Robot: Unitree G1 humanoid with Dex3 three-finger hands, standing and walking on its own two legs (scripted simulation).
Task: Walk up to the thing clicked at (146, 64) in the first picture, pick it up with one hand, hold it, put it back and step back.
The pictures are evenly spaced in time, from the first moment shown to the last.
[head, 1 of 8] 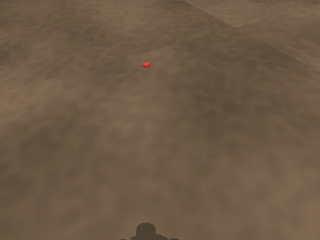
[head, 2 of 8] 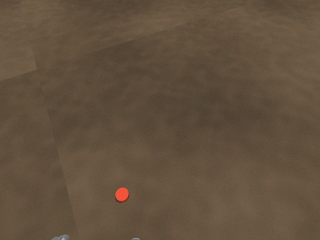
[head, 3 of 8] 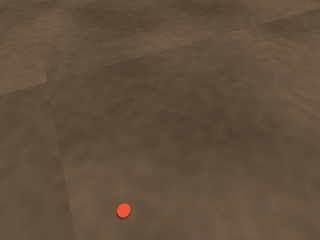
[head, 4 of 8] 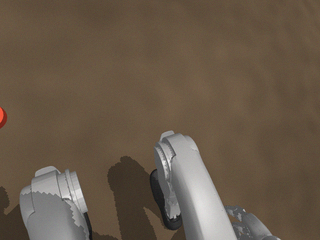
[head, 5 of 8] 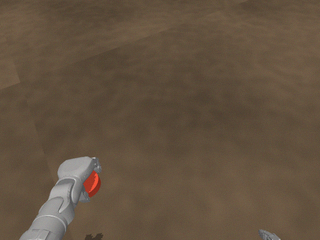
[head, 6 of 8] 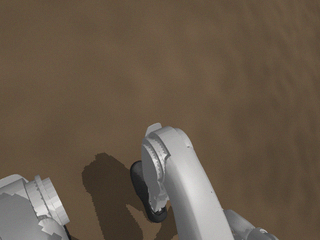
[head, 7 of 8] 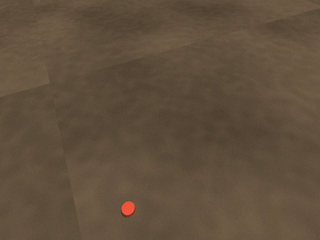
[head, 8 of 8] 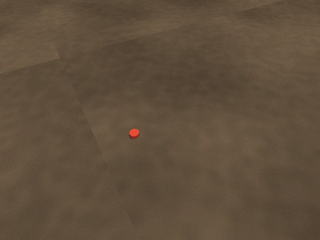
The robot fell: no
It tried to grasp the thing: yes
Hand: left
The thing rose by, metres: 0.69
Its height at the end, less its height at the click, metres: +0.00
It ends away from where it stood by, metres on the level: 0.01
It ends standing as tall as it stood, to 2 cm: yes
